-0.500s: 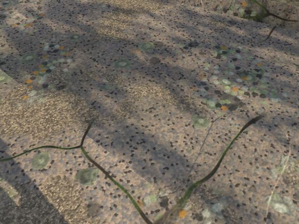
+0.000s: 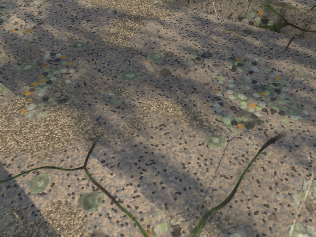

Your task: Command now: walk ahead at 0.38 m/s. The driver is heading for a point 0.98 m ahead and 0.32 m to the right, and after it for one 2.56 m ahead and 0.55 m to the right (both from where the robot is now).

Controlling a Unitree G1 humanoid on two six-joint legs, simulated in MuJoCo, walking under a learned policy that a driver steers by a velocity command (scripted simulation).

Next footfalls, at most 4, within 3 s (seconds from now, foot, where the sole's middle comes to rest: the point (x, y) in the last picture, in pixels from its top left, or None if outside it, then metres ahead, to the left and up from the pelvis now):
0.14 left None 0.17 0.12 -0.76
0.70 right None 0.48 -0.03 -0.76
1.24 left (162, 169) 0.85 0.01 -0.76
1.80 right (229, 160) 0.91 -0.32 -0.76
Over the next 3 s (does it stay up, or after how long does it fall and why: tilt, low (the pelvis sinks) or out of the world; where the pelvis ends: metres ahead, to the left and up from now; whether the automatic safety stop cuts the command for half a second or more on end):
stays up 1.37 -0.55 0.00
